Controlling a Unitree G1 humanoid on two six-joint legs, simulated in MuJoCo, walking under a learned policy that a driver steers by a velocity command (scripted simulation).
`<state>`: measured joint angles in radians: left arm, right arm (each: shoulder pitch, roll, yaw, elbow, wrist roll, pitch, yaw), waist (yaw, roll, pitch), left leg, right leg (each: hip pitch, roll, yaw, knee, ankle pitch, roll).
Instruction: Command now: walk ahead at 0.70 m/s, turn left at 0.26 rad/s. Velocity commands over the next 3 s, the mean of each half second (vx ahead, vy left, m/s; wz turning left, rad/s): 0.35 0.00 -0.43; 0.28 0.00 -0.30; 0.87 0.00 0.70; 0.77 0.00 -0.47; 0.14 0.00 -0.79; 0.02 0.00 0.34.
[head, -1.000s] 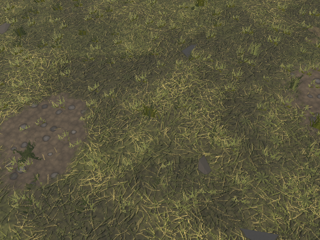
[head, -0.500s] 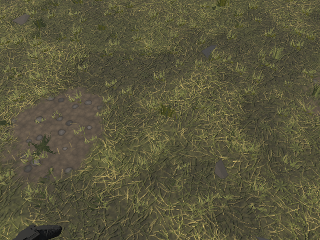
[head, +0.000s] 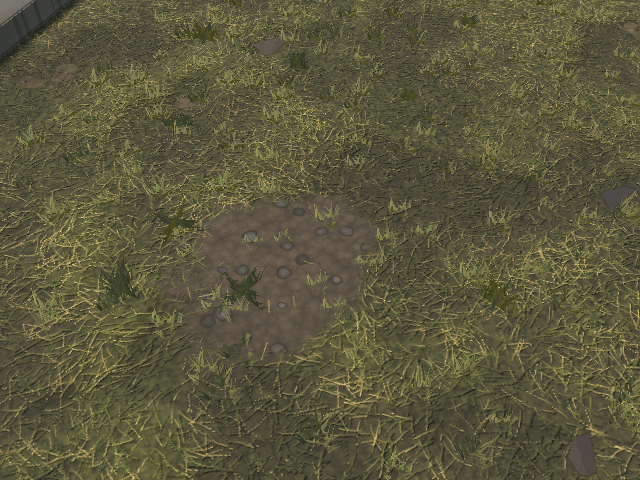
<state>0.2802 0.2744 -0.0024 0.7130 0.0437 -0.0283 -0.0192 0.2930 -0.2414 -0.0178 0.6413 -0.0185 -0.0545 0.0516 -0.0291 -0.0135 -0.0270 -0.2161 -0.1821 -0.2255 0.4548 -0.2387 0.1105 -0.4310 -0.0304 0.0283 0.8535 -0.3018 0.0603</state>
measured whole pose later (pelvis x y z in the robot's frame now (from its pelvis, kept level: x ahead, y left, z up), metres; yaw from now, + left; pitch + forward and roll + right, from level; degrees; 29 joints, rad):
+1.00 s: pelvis +0.35 -0.20 -0.10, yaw -24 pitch +3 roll +2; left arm 0.33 0.29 0.04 0.73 0.03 -0.05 0.00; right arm 0.24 -0.33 -0.09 0.67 -0.03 0.00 0.02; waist 0.05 0.01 -0.08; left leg -0.68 -0.02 -0.16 0.94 -0.07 -0.03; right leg -0.09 0.08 0.16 0.32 -0.26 -0.08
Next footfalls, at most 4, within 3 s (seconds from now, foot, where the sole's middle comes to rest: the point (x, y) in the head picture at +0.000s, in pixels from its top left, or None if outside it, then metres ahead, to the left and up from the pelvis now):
0.42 right None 0.29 -0.26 -0.88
1.24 left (374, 418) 0.71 -0.14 -0.88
1.68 right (400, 259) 1.21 -0.26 -0.88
2.06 left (362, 171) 1.60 -0.18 -0.88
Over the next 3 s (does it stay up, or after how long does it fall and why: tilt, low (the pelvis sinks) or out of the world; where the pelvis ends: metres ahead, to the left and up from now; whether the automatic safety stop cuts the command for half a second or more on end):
stays up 1.48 -0.21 -0.12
